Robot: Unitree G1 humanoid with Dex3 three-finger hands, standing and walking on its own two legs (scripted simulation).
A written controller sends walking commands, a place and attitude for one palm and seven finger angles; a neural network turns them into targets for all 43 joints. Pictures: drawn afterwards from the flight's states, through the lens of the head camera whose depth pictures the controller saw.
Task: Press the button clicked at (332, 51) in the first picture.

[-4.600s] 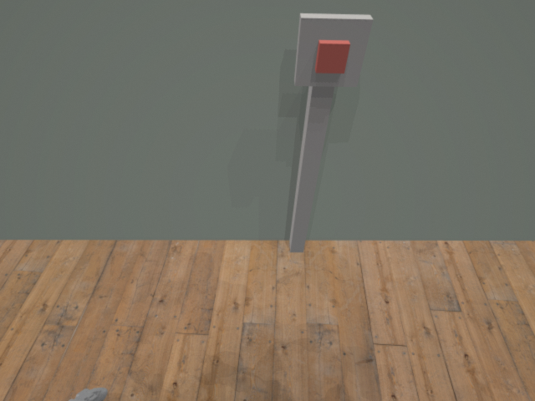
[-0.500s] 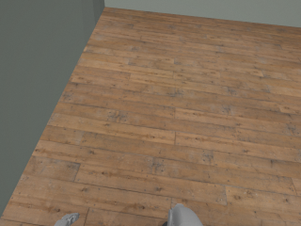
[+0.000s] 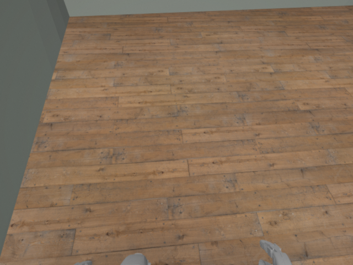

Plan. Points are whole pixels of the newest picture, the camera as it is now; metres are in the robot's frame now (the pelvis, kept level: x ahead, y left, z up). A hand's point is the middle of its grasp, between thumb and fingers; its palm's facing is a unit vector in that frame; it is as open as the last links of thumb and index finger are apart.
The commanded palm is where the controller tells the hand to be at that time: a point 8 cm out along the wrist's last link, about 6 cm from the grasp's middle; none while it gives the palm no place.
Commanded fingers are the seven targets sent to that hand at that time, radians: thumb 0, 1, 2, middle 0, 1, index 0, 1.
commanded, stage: walk to a spot facing it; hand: left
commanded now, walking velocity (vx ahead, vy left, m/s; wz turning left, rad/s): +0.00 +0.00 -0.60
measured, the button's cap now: out of the picture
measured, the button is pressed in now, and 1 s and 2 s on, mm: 0 0 0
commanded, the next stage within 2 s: turn to face it in 1.58 s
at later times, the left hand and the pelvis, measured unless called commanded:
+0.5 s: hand (114, 251) +0.16 +0.18 -0.16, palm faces -0.31 -0.93 -0.21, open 7.4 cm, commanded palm none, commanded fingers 0.00 0.90 0.90 -0.20 -0.30 -0.20 -0.30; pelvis +0.01 +0.01 +0.00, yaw -20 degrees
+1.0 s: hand (138, 250) +0.17 +0.11 -0.16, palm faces -0.50 -0.84 -0.21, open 7.4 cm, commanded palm none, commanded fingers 0.00 0.90 0.90 -0.20 -0.30 -0.20 -0.30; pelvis +0.01 -0.01 +0.01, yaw -35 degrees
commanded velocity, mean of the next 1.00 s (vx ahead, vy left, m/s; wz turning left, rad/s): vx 0.03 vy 0.00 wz -0.60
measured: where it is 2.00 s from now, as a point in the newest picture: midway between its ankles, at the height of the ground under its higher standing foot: outside the picture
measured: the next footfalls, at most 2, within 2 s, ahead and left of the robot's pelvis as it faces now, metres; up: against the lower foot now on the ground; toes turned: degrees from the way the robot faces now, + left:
left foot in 0.06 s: +0.06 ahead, +0.14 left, +0.00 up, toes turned +2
right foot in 0.54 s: +0.00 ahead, -0.11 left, +0.00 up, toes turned -28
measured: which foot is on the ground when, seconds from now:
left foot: up 0.00-0.04, down 0.06-0.54, up 0.56-1.00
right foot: down 0.00-0.06, up 0.08-0.52, down 0.54-1.00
